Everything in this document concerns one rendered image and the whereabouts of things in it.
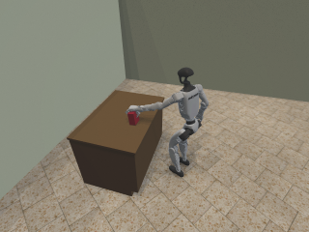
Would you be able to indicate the robot left upper arm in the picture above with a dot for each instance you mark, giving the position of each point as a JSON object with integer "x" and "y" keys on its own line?
{"x": 176, "y": 97}

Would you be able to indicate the robot left hand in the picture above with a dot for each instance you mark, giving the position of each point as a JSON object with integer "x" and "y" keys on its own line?
{"x": 133, "y": 108}

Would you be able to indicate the humanoid robot head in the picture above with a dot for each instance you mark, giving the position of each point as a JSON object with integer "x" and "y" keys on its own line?
{"x": 186, "y": 72}

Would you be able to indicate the left robot forearm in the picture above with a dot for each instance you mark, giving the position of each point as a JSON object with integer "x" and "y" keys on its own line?
{"x": 149, "y": 107}

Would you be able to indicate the table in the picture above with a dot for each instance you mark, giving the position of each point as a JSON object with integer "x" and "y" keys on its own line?
{"x": 112, "y": 154}

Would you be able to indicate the sponge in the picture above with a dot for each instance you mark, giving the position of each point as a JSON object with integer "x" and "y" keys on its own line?
{"x": 132, "y": 118}

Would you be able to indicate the left robot foot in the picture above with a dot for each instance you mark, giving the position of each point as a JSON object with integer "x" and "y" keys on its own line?
{"x": 174, "y": 170}

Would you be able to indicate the right robot forearm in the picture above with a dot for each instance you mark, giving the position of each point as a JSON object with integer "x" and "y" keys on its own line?
{"x": 202, "y": 110}

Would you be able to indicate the robot right upper arm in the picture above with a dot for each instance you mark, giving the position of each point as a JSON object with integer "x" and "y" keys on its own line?
{"x": 202, "y": 95}

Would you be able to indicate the robot right hand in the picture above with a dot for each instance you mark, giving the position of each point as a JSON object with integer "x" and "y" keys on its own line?
{"x": 199, "y": 117}

